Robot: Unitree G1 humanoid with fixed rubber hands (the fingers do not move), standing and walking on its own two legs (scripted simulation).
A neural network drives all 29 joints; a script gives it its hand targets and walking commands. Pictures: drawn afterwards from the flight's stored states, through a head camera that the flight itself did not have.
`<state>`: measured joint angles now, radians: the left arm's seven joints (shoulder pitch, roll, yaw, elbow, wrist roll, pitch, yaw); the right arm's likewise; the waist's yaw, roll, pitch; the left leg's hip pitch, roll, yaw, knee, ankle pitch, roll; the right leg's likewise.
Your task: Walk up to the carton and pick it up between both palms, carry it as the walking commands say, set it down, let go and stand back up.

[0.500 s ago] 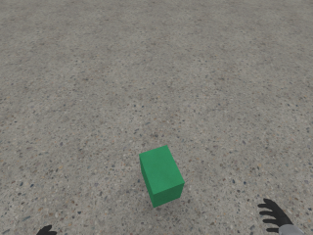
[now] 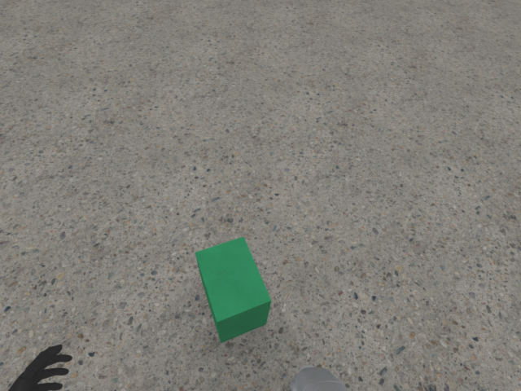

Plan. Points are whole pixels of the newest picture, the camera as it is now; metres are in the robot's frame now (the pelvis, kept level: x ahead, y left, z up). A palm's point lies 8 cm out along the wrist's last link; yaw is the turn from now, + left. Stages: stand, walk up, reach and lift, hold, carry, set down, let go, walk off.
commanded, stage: walk up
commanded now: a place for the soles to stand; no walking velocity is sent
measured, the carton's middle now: (232, 290) +0.51 +0.05 -0.63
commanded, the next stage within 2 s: none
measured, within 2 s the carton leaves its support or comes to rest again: neither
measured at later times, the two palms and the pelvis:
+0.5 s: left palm out of the picture +0.10 +0.26 -0.09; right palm (450, 290) +0.26 -0.36 -0.08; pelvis +0.07 -0.08 +0.00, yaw +11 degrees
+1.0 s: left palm out of the picture +0.09 +0.27 -0.08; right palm (441, 290) +0.27 -0.35 -0.08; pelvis +0.07 -0.08 +0.00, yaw +17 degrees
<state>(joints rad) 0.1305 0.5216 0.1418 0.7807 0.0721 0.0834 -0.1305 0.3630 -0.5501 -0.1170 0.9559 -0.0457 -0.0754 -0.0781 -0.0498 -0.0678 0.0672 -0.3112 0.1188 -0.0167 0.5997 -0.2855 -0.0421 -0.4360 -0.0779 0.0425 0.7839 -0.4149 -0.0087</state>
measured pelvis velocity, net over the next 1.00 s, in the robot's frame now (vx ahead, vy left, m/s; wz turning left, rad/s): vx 0.07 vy -0.08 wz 0.29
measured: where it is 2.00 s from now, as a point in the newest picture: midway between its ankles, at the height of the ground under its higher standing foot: outside the picture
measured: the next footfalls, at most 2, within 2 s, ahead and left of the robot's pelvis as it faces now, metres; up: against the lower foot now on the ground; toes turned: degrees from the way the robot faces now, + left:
right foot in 0.02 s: +0.12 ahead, -0.18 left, +0.00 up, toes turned +17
left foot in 0.28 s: +0.12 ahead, +0.03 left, +0.00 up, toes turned +10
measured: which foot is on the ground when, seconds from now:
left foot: down 0.00-0.02, up 0.04-0.26, down 0.28-1.00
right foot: up 0.00-0.00, down 0.02-1.00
